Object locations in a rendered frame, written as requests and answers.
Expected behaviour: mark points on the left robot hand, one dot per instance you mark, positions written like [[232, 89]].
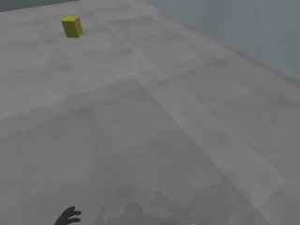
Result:
[[65, 219]]

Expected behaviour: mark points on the carton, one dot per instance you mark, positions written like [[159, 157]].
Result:
[[72, 26]]

